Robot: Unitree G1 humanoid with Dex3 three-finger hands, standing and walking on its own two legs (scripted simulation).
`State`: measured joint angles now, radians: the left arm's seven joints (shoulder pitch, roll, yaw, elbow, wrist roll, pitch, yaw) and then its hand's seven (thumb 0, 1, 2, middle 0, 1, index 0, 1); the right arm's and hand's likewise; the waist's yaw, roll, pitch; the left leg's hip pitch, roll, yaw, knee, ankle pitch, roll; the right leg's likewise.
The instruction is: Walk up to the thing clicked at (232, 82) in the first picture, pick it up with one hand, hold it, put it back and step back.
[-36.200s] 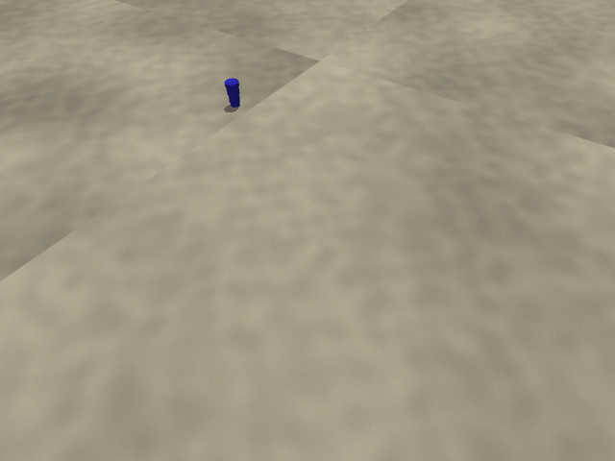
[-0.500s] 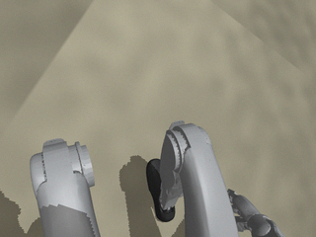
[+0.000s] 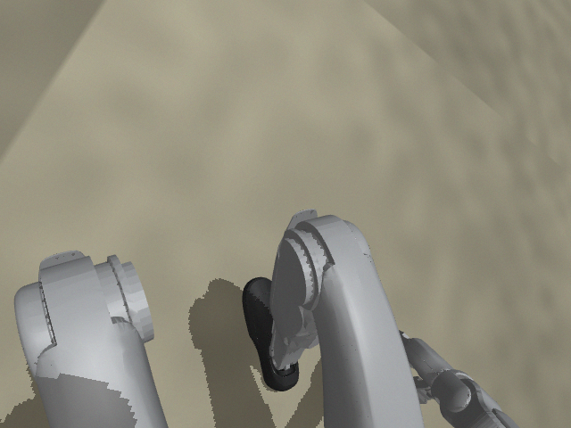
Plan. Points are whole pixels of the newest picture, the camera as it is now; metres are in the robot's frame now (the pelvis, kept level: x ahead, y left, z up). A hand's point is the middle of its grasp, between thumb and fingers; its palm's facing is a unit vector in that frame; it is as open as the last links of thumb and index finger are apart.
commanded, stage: lower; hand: left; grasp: from the side
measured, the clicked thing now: out of the picture +0.45 +0.39 -0.17
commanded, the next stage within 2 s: loosen in 1.04 s
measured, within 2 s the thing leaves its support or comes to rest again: neither
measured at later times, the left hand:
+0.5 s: hand out of the picture +0.45 +0.41 -0.16, palm faces +0.65 -0.75 -0.06, open 11.5 cm
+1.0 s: hand out of the picture +0.45 +0.41 -0.17, palm faces +0.64 -0.76 -0.04, open 11.4 cm
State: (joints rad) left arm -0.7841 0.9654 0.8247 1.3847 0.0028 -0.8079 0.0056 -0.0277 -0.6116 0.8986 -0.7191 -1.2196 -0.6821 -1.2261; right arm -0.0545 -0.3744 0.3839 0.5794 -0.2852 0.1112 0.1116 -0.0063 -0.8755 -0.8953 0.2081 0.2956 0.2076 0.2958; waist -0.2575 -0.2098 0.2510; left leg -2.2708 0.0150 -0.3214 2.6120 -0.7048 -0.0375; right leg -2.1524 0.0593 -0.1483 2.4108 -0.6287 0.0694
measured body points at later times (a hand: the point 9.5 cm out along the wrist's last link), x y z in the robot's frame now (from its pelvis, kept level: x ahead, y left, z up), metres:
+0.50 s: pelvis -0.01 +0.01 +0.00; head +0.24 +0.18 +0.32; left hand +0.41 +0.44 -0.15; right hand +0.14 -0.26 -0.04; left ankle +0.07 +0.13 -0.26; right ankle +0.13 -0.13 -0.25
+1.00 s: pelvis -0.01 +0.01 +0.00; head +0.24 +0.20 +0.32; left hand +0.41 +0.44 -0.17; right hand +0.16 -0.24 -0.03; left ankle +0.07 +0.13 -0.26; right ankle +0.13 -0.13 -0.25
